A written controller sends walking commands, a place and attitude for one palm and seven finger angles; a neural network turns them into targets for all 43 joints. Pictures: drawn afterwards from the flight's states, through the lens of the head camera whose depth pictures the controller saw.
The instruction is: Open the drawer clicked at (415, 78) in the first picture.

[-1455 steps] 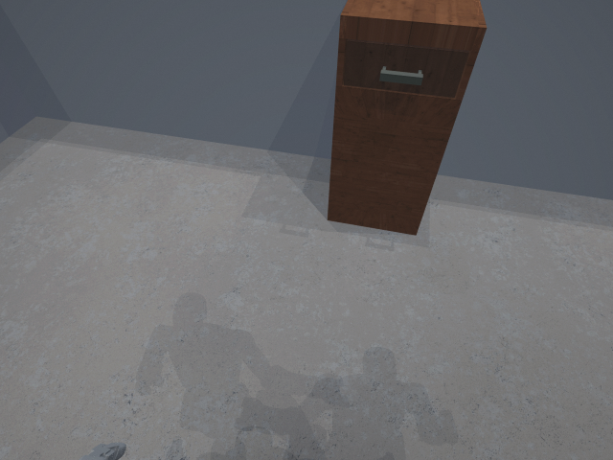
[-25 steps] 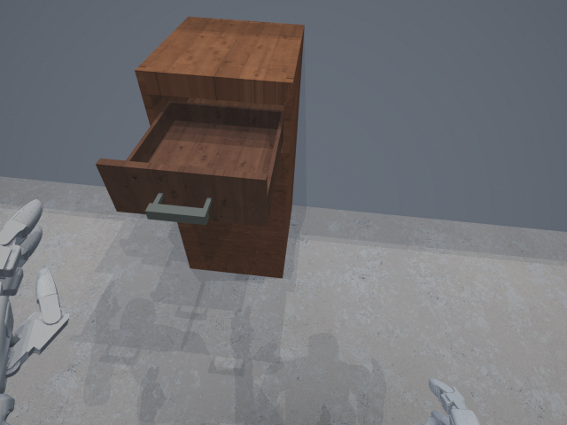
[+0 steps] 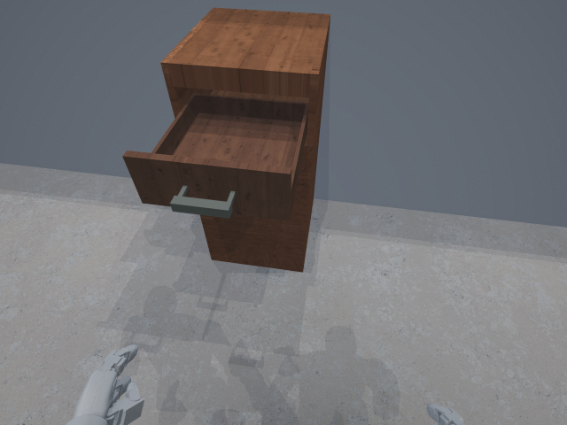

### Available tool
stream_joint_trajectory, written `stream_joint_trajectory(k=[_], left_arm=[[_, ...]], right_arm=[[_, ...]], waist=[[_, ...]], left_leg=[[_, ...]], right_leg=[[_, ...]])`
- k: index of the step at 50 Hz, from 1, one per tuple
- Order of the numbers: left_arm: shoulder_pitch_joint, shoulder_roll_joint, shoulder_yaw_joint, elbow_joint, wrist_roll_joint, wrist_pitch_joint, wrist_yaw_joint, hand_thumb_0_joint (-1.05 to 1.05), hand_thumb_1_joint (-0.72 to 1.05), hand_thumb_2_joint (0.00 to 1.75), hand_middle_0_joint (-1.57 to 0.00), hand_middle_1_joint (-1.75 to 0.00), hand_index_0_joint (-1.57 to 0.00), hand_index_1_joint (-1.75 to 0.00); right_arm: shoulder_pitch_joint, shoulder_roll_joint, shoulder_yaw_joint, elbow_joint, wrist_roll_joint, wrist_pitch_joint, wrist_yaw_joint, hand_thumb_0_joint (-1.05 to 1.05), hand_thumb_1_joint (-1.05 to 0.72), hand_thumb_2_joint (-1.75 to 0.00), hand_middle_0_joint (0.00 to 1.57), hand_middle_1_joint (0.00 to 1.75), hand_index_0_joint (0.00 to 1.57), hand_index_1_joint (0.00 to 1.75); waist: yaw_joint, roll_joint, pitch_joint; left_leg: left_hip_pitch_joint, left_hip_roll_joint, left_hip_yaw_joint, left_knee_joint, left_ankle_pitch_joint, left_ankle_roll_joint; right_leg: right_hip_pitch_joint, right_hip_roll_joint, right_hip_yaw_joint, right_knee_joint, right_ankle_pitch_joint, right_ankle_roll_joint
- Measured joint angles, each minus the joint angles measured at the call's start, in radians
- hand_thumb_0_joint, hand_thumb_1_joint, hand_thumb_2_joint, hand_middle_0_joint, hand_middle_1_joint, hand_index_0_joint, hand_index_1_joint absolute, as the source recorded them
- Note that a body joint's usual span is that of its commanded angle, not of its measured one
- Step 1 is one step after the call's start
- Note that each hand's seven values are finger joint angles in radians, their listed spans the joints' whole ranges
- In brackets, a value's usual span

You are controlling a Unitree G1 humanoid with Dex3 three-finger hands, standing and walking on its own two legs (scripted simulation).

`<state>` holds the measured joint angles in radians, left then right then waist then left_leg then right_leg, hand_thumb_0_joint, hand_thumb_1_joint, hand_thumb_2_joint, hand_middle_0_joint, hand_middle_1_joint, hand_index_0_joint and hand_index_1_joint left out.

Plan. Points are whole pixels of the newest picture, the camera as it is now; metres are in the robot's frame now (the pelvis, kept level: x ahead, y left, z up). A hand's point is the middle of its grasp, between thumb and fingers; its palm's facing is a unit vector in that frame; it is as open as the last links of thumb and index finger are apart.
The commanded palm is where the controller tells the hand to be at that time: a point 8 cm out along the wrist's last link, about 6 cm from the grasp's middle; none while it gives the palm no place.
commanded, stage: let the arm hang, fingers relaxed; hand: left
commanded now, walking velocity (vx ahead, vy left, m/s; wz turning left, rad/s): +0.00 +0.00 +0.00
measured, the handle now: (205, 199) +0.56 +0.19 -0.04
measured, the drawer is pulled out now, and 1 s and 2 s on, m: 0.30 0.30 0.30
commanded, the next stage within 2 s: look to check the result in 0.92 s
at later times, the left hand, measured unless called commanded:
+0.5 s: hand out of the picture -0.04 +0.19 -0.15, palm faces -0.04 -0.97 -0.25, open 7.4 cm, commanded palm none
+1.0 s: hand out of the picture +0.05 +0.16 -0.15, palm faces -0.05 -0.97 -0.24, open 7.4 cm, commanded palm none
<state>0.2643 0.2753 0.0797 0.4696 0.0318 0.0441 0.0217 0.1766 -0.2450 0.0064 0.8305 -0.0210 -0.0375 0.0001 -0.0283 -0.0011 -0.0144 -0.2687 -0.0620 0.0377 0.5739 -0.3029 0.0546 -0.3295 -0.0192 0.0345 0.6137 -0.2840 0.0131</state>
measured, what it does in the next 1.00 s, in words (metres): stands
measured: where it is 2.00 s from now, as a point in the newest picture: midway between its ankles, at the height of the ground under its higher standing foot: outside the picture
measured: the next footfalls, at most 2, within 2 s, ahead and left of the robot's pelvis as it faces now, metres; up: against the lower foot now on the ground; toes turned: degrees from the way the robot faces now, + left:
none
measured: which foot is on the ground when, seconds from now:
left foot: down 0.00-1.00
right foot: down 0.00-1.00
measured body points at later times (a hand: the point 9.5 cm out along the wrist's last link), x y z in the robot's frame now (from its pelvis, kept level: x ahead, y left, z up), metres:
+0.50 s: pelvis +0.00 +0.00 +0.02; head +0.02 -0.02 +0.46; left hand -0.03 +0.24 -0.13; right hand -0.05 -0.22 -0.15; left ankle +0.00 +0.09 -0.73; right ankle +0.03 -0.13 -0.73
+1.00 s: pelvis +0.00 -0.02 +0.02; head +0.02 -0.04 +0.47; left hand +0.05 +0.22 -0.13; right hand -0.01 -0.25 -0.15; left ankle +0.00 +0.09 -0.73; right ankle +0.03 -0.13 -0.73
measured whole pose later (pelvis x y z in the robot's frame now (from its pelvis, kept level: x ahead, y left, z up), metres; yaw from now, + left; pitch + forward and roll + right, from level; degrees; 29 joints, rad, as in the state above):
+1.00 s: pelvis +0.00 -0.02 +0.02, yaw -2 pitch -2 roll +1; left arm 0.19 0.18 0.00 1.11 0.01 0.00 0.02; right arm 0.26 -0.18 -0.01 1.13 -0.01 0.00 -0.03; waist -0.03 0.02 0.07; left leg -0.13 -0.01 0.05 0.37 -0.21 0.02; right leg -0.19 0.03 0.05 0.39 -0.17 -0.02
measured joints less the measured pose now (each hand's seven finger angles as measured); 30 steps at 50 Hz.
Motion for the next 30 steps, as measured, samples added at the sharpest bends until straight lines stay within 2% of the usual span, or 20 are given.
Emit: stream_joint_trajectory(k=[4,6,11,20,30], left_arm=[[0.001,-0.065,-0.084,0.312,-0.012,0.026,-0.016,0.01,0.90,0.90,-0.20,-0.30,-0.19,-0.30],[0.014,-0.093,-0.095,0.410,-0.017,0.022,-0.009,0.01,0.93,0.90,-0.21,-0.30,-0.20,-0.30],[0.049,-0.073,-0.091,0.555,-0.019,0.000,-0.012,0.00,0.97,0.90,-0.21,-0.30,-0.20,-0.30],[0.083,-0.068,-0.092,0.672,-0.023,-0.015,0.001,0.01,0.92,0.90,-0.21,-0.30,-0.20,-0.30],[0.004,-0.100,-0.092,0.665,-0.023,-0.033,0.008,0.01,0.91,0.90,-0.20,-0.30,-0.20,-0.30]], right_arm=[[0.009,0.028,0.009,0.059,0.003,0.029,-0.005,0.01,-0.91,-0.89,0.20,0.30,0.20,0.30],[0.028,0.041,0.013,0.095,0.006,0.039,-0.008,0.01,-0.91,-0.89,0.20,0.30,0.20,0.30],[0.092,0.065,0.016,0.194,0.009,0.057,-0.013,0.01,-0.91,-0.89,0.20,0.30,0.20,0.29],[0.155,0.084,0.005,0.290,0.014,0.057,-0.026,0.01,-0.91,-0.89,0.20,0.30,0.20,0.29],[0.130,0.100,-0.002,0.308,0.012,0.045,-0.026,0.01,-0.91,-0.89,0.20,0.30,0.20,0.29]], waist=[[-0.008,-0.017,0.053],[-0.002,-0.026,0.072],[0.025,-0.025,0.099],[0.024,0.013,0.107],[0.011,0.030,0.089]], left_leg=[[0.052,0.022,0.011,-0.050,0.021,-0.008],[0.068,0.029,0.013,-0.081,0.037,-0.010],[0.085,0.036,0.005,-0.138,0.072,-0.014],[0.109,0.028,0.006,-0.176,0.088,-0.010],[0.129,0.027,0.015,-0.190,0.091,-0.013]], right_leg=[[0.053,0.022,0.012,-0.069,0.042,-0.004],[0.074,0.030,0.013,-0.113,0.067,-0.007],[0.104,0.035,0.006,-0.193,0.112,-0.011],[0.120,0.027,0.008,-0.214,0.119,-0.008],[0.125,0.028,0.017,-0.201,0.111,-0.012]])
